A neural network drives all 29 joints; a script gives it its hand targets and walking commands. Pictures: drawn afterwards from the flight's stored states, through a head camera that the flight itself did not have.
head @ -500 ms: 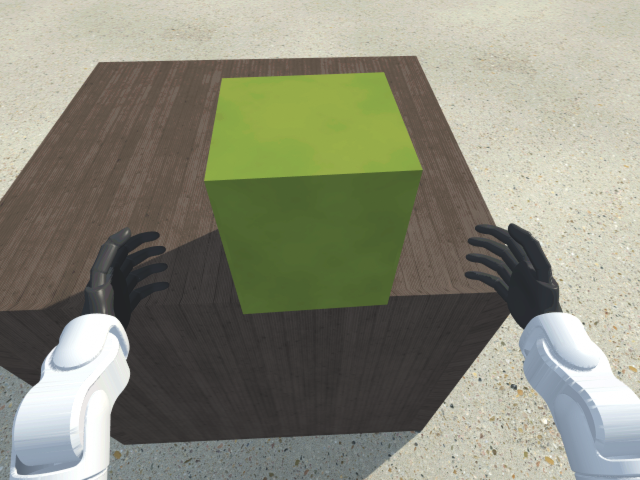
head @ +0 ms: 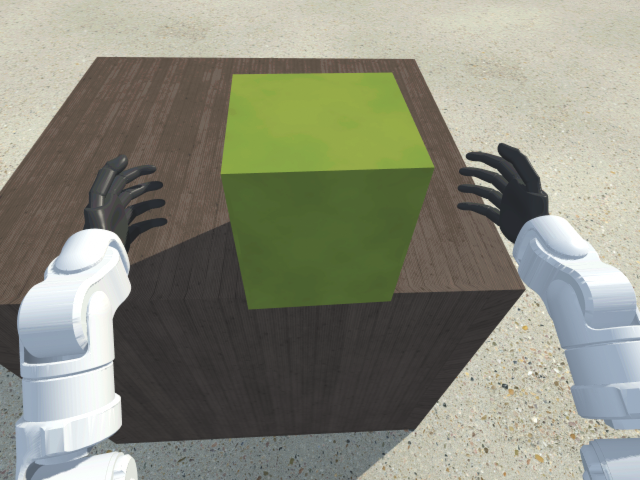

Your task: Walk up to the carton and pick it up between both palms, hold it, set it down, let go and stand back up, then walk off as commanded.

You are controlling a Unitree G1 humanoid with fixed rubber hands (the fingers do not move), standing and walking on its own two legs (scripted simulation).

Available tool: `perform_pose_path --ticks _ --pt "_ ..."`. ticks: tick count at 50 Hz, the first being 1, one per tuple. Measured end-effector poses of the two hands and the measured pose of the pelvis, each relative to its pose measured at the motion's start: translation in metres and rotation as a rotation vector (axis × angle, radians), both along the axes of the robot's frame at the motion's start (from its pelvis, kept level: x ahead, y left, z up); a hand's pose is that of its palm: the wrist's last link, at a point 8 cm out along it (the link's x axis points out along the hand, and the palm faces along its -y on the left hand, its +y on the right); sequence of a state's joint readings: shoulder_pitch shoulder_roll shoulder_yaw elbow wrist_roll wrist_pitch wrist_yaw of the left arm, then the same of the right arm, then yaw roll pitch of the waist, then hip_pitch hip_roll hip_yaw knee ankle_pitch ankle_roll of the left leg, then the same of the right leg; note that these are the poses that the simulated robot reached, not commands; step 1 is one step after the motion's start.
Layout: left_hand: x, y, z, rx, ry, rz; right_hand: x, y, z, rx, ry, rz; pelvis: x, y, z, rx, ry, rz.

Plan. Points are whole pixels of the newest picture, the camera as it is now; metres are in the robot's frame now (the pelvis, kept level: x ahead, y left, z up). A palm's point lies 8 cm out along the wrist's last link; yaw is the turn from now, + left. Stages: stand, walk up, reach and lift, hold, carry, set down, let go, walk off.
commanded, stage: reach and lift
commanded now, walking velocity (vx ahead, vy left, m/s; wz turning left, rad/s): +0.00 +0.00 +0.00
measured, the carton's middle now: (317, 195) +0.45 +0.04 +0.11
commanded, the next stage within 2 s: none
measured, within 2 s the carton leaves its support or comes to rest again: neither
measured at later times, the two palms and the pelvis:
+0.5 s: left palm (113, 169) +0.38 +0.26 +0.20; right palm (498, 150) +0.44 -0.17 +0.21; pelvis +0.00 +0.00 +0.00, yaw +2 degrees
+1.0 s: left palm (118, 149) +0.42 +0.27 +0.20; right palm (466, 127) +0.49 -0.15 +0.21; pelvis +0.02 +0.01 +0.00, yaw +3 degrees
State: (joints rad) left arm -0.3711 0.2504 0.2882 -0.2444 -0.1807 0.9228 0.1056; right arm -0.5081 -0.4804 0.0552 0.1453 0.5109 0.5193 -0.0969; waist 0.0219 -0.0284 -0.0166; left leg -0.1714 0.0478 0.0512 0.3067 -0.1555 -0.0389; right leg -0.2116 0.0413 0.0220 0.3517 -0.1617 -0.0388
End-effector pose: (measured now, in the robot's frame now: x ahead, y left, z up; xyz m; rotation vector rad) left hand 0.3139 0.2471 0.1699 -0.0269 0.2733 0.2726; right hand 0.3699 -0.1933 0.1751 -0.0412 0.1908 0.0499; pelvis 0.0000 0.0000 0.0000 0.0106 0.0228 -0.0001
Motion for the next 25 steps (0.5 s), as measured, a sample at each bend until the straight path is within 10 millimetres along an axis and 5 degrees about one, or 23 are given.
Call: perform_pose_path --ticks 25 --pt "0.061 0.009 0.031 0.02 0.017 0.0 0.071 0.021 0.034 0.055 0.024 0.034 -0.005 0.001 -0.002 -0.016 0.086 0.033"
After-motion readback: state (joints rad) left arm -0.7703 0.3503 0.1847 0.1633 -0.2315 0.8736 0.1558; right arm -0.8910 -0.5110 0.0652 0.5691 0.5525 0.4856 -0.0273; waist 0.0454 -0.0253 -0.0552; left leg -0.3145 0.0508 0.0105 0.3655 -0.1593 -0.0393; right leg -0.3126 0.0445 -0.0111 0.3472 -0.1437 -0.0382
